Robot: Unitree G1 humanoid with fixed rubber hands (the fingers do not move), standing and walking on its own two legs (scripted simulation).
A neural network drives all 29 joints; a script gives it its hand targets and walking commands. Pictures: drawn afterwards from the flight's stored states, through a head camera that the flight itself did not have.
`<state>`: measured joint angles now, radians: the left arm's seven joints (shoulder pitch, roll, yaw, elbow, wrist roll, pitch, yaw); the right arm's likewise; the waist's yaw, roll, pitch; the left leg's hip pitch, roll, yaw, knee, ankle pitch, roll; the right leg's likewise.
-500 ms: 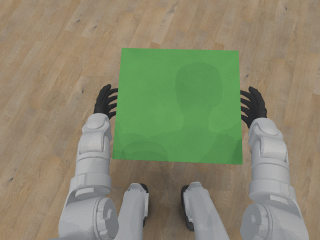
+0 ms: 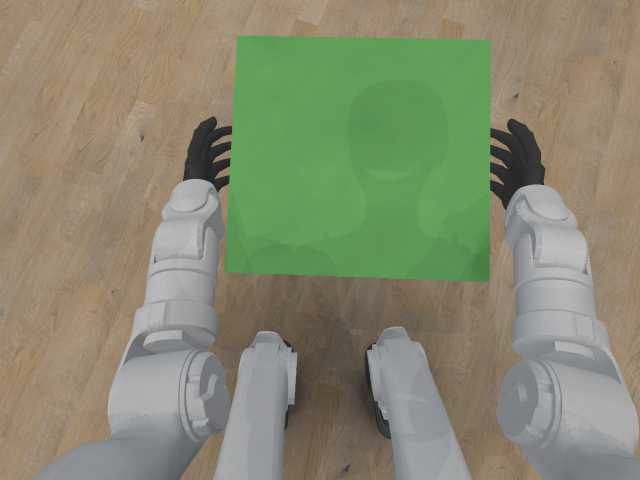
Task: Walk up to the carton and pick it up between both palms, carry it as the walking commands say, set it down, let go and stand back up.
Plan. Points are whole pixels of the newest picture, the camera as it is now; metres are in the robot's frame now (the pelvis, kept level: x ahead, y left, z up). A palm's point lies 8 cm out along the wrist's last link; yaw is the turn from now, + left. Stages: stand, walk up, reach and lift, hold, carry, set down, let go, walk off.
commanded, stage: set down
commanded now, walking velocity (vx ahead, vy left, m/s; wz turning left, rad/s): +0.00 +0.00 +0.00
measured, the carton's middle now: (353, 177) +0.49 -0.04 -0.17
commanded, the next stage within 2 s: none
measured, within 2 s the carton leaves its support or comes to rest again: neither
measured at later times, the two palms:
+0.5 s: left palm (229, 186) +0.49 +0.14 -0.18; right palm (493, 193) +0.46 -0.24 -0.17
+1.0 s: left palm (245, 188) +0.51 +0.13 -0.27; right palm (471, 197) +0.48 -0.25 -0.26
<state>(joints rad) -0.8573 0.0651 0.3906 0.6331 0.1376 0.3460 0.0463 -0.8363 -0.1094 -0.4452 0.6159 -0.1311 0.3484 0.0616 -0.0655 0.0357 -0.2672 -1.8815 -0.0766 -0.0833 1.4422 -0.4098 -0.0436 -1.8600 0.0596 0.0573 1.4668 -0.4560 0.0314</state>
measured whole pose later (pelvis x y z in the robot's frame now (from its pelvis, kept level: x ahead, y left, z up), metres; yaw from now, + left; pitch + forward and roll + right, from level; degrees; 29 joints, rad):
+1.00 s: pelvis -0.03 +0.00 -0.14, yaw +1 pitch +49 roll +2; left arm -1.24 0.22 0.30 0.83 0.01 0.28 0.12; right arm -1.19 -0.28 -0.36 0.79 -0.03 0.31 -0.01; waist -0.07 0.04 0.00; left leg -2.29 -0.10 -0.06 1.91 -0.48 -0.07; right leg -2.28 0.08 0.06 1.95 -0.52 0.05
